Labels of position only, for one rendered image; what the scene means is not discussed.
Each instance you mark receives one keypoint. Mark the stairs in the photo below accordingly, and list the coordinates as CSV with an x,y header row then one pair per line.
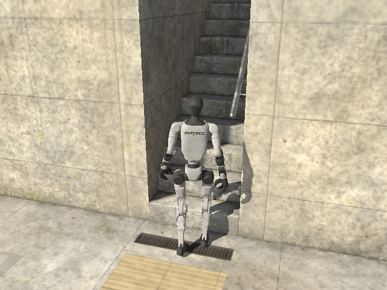
x,y
216,70

